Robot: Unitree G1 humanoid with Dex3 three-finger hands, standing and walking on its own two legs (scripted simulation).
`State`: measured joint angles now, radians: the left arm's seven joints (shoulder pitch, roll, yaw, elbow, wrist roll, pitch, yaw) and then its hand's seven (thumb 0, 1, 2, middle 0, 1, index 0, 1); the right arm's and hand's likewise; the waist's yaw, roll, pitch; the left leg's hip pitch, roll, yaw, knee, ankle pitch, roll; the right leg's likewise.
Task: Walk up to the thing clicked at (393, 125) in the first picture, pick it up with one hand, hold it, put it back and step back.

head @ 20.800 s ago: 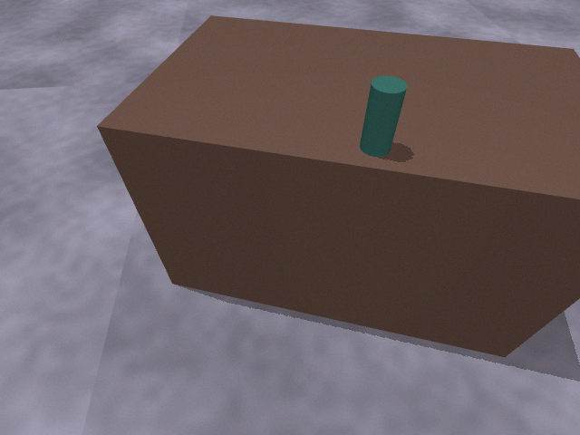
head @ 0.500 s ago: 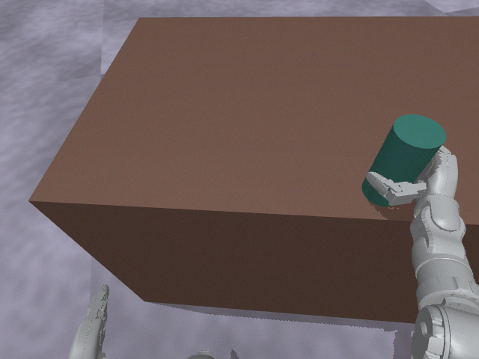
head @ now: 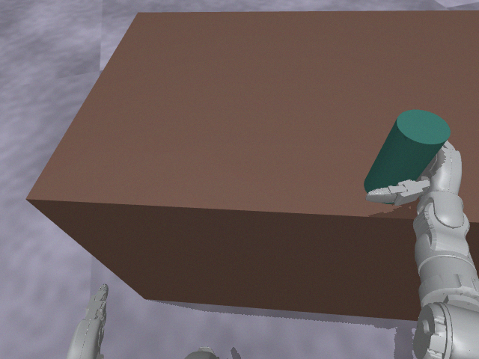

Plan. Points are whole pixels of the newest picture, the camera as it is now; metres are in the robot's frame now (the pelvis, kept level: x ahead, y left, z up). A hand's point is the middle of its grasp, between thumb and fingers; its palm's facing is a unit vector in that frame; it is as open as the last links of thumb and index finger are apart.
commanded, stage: withdraw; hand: right
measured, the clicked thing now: (400, 161) +0.43 -0.22 +0.09
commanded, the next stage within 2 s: rise in 0.42 s
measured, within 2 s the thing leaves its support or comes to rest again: neither
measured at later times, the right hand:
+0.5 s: hand out of the picture +0.44 -0.30 +0.19, palm faces +0.29 +0.96 -0.02, open 17.6 cm
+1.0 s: hand out of the picture +0.37 -0.41 +0.19, palm faces +0.60 +0.71 -0.36, open 17.4 cm
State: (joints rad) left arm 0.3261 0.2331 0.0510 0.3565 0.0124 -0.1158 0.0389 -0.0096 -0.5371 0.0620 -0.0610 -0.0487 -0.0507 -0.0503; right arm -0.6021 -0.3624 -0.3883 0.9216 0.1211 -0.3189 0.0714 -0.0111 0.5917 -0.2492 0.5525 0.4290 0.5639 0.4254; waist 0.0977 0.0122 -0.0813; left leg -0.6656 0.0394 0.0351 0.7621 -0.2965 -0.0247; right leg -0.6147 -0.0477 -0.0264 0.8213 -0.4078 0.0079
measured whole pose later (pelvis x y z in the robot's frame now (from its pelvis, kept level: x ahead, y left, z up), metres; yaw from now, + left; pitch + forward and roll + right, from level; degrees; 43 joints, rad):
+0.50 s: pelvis +0.02 +0.00 +0.02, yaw -1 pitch +8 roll +1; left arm 0.32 0.24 0.00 0.44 -0.04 -0.10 0.08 -0.01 -0.52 0.04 -0.06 -0.05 -0.05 -0.04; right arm -0.66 -0.54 -0.46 0.85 0.16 -0.10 0.19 -0.01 0.60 -0.04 0.08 0.08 0.08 0.07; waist 0.06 -0.02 -0.10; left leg -0.51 0.04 0.04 0.64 -0.28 -0.03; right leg -0.46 -0.04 -0.02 0.70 -0.38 0.01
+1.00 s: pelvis +0.03 +0.00 +0.03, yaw -1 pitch +6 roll +1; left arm 0.31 0.25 0.01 0.49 -0.04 -0.12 0.04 -0.01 -0.53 0.06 -0.06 -0.05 -0.06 -0.04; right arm -0.45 -0.70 -0.50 0.76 0.00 -0.05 -0.02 -0.01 0.52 -0.05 0.07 0.05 0.06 0.05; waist -0.01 -0.03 -0.06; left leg -0.37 0.04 0.05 0.51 -0.23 -0.02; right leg -0.33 -0.04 -0.02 0.56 -0.33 0.01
